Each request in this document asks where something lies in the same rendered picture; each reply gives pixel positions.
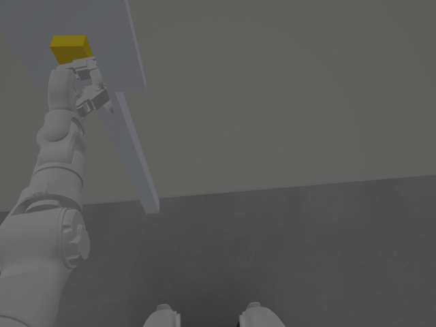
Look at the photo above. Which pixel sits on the panel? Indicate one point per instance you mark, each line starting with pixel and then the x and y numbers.
pixel 29 27

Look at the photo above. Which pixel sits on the left robot upper arm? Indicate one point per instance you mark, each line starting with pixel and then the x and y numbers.
pixel 38 252

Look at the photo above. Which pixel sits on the button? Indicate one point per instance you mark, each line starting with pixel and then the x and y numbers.
pixel 70 47

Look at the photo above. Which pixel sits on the right robot shin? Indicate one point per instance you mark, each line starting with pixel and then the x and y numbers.
pixel 253 304

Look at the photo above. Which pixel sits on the left robot forearm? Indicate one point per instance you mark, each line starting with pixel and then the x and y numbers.
pixel 58 175

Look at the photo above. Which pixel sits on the left robot thigh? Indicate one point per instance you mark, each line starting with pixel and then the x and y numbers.
pixel 163 318

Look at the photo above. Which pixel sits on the robot left hand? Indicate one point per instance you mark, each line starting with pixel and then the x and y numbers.
pixel 65 92

